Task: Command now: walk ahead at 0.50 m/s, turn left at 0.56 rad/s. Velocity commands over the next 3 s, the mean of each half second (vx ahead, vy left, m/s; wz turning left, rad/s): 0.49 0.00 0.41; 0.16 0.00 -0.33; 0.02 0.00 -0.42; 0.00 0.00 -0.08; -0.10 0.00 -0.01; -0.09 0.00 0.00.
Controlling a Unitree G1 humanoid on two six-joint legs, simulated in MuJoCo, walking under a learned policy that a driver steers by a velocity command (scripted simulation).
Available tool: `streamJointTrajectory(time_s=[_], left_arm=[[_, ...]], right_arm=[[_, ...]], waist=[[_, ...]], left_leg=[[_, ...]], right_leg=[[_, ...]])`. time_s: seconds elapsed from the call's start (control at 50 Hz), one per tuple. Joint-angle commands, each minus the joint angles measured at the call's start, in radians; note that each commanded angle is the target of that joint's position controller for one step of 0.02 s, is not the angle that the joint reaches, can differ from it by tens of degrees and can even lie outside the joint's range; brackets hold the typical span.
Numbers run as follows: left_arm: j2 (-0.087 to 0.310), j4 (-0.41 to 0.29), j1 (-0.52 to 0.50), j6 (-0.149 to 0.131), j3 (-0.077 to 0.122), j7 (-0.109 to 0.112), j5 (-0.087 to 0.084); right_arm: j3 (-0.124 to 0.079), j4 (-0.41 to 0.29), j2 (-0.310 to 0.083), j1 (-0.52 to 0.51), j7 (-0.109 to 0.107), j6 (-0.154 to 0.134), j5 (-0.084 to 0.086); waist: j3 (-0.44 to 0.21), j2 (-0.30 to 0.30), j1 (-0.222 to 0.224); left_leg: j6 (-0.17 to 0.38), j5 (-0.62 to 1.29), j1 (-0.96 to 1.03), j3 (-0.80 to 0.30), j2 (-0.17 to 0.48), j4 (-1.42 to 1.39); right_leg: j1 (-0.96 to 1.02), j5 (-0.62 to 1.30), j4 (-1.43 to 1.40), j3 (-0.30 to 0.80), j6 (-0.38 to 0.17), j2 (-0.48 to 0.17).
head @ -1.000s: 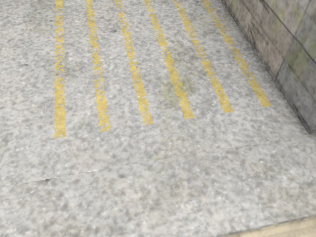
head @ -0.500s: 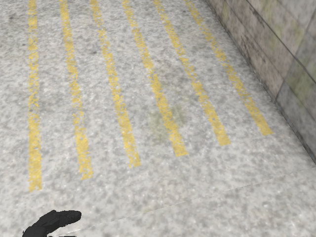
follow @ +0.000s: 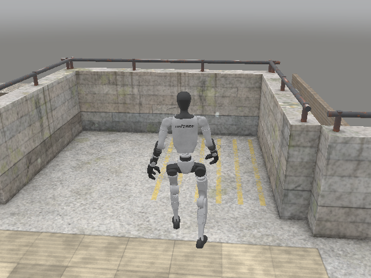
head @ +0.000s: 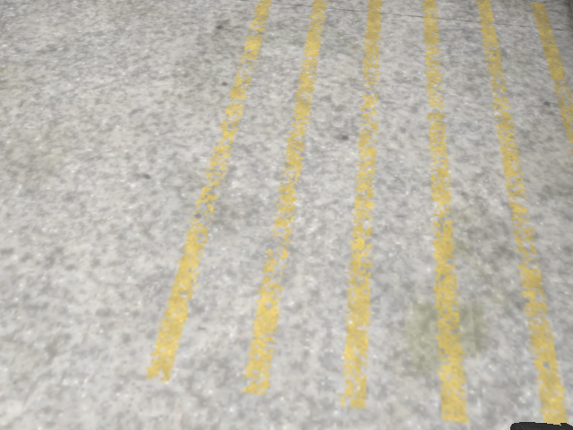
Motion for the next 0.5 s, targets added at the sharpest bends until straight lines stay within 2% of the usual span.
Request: streamJointTrajectory(time_s=[0.02,0.04,0.06,0.08,0.1,0.12,0.18,0.22,0.28,0.32,0.38,0.44,0.46,0.48,0.5], left_arm=[[0.052,-0.143,-0.012,-0.064,-0.018,-0.008,0.013],[0.124,-0.169,-0.121,-0.089,-0.001,-0.019,-0.029],[0.115,-0.176,-0.148,-0.103,-0.007,-0.018,-0.029],[0.113,-0.163,-0.147,-0.107,-0.004,-0.010,-0.002],[0.128,-0.154,-0.135,-0.099,0.006,-0.006,0.015],[0.130,-0.153,-0.123,-0.086,0.009,-0.009,0.019],[0.088,-0.163,-0.142,-0.059,0.002,-0.009,0.030],[0.066,-0.181,-0.209,-0.054,-0.008,-0.010,0.030],[0.039,-0.195,-0.298,-0.060,-0.024,-0.026,0.022],[0.042,-0.208,-0.349,-0.067,-0.026,-0.036,0.012],[0.069,-0.229,-0.394,-0.077,-0.022,-0.048,0.010],[0.093,-0.226,-0.352,-0.087,-0.013,-0.054,0.010],[0.109,-0.205,-0.279,-0.089,-0.004,-0.052,0.016],[0.139,-0.171,-0.167,-0.093,0.011,-0.049,0.031],[0.188,-0.151,-0.026,-0.096,0.017,-0.049,0.050]], right_arm=[[-0.095,-0.010,-0.313,0.350,-0.018,-0.014,-0.001],[-0.072,-0.005,-0.232,0.329,-0.011,-0.031,-0.009],[-0.062,-0.004,-0.199,0.292,-0.011,-0.041,-0.006],[-0.052,-0.014,-0.163,0.219,-0.014,-0.043,-0.005],[-0.039,-0.032,-0.129,0.168,-0.018,-0.044,-0.013],[-0.036,-0.046,-0.123,0.147,-0.022,-0.044,-0.021],[-0.044,-0.043,-0.154,0.172,-0.039,-0.049,-0.013],[-0.047,-0.033,-0.165,0.198,-0.053,-0.047,-0.011],[-0.040,-0.013,-0.149,0.235,-0.060,-0.043,-0.010],[-0.039,0.009,-0.154,0.274,-0.059,-0.044,-0.009],[-0.038,0.036,-0.154,0.316,-0.058,-0.040,-0.007],[-0.043,0.050,-0.164,0.318,-0.063,-0.028,-0.010],[-0.041,0.045,-0.164,0.286,-0.065,-0.023,-0.013],[-0.033,0.036,-0.147,0.269,-0.067,-0.020,-0.018],[-0.017,0.007,-0.114,0.261,-0.072,-0.021,-0.037]], waist=[[-0.418,0.204,-0.130],[-0.317,0.106,-0.164],[-0.223,0.074,-0.137],[-0.160,0.016,-0.091],[-0.135,0.026,-0.054],[-0.126,0.040,-0.033],[-0.099,0.020,-0.025],[-0.071,0.030,-0.046],[-0.052,0.065,-0.092],[-0.034,0.072,-0.119],[-0.010,0.072,-0.135],[-0.011,0.101,-0.105],[-0.039,0.107,-0.060],[-0.129,0.093,-0.007],[-0.284,0.005,0.042]], left_leg=[[0.344,-0.257,0.907,-0.911,0.327,-0.329],[0.282,-0.216,0.864,-0.798,0.309,-0.366],[0.245,-0.143,0.742,-0.660,0.268,-0.352],[0.210,-0.039,0.600,-0.554,0.226,-0.348],[0.193,0.060,0.495,-0.482,0.194,-0.363],[0.193,0.110,0.433,-0.458,0.180,-0.384],[0.199,0.222,0.341,-0.379,0.150,-0.415],[0.175,0.216,0.322,-0.329,0.125,-0.422],[0.126,0.128,0.293,-0.269,0.087,-0.423],[0.120,0.074,0.304,-0.286,0.107,-0.422],[0.116,0.087,0.419,-0.337,0.158,-0.365],[0.096,0.225,0.510,-0.373,0.196,-0.301],[0.072,0.420,0.528,-0.337,0.168,-0.217],[0.037,0.577,0.514,-0.281,0.109,-0.063],[-0.010,0.412,0.377,-0.233,0.045,0.194]], right_leg=[[-0.743,-0.151,0.774,0.291,-0.015,0.154],[-0.845,-0.070,0.786,0.349,-0.042,0.098],[-0.844,0.016,0.715,0.342,-0.065,0.055],[-0.782,0.081,0.624,0.343,-0.066,0.016],[-0.703,0.123,0.557,0.349,-0.064,-0.007],[-0.652,0.147,0.525,0.350,-0.057,-0.011],[-0.627,0.220,0.388,0.323,-0.016,0.006],[-0.641,0.347,0.243,0.315,0.005,0.022],[-0.566,0.553,0.028,0.298,0.006,0.053],[-0.538,0.611,-0.033,0.295,-0.003,0.066],[-0.587,0.549,-0.099,0.306,-0.038,0.070],[-0.555,0.424,-0.134,0.290,-0.083,0.084],[-0.471,0.424,-0.172,0.257,-0.108,0.111],[-0.301,0.521,-0.178,0.250,-0.142,0.110],[-0.030,0.796,-0.120,0.412,-0.211,-0.036]])
Next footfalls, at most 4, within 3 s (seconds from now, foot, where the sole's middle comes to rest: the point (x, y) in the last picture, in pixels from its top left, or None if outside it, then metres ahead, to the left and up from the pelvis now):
0.48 right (337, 421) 0.47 -0.08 -0.75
0.96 left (238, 399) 0.51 0.14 -0.75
1.38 right None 0.44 -0.12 -0.75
1.72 left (248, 408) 0.49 0.12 -0.75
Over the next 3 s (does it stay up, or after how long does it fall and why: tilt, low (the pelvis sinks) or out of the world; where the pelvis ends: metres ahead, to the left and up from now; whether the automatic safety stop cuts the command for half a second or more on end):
stays up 0.31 0.07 0.02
